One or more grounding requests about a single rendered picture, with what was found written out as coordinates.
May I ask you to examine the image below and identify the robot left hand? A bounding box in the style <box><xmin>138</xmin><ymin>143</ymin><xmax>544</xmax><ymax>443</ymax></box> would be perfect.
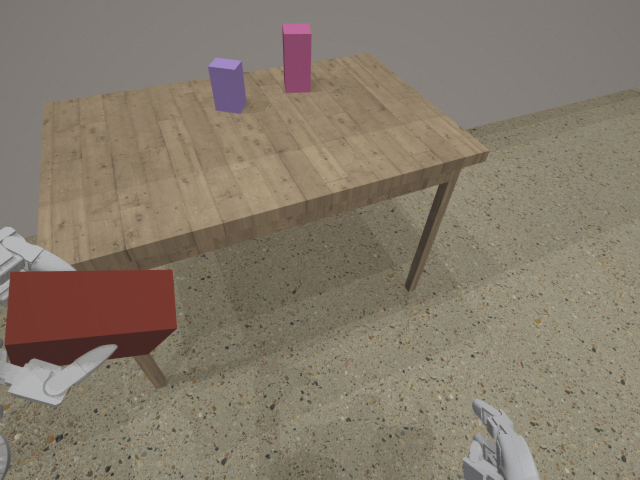
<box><xmin>0</xmin><ymin>227</ymin><xmax>118</xmax><ymax>408</ymax></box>

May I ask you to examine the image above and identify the sponge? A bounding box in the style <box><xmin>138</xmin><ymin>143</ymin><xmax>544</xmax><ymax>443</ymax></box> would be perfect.
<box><xmin>5</xmin><ymin>270</ymin><xmax>177</xmax><ymax>367</ymax></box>

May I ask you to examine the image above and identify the table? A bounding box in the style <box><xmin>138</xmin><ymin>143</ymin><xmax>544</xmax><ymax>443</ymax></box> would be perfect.
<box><xmin>37</xmin><ymin>53</ymin><xmax>490</xmax><ymax>389</ymax></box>

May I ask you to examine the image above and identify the robot right hand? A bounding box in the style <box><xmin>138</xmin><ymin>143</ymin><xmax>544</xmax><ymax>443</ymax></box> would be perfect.
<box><xmin>463</xmin><ymin>399</ymin><xmax>540</xmax><ymax>480</ymax></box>

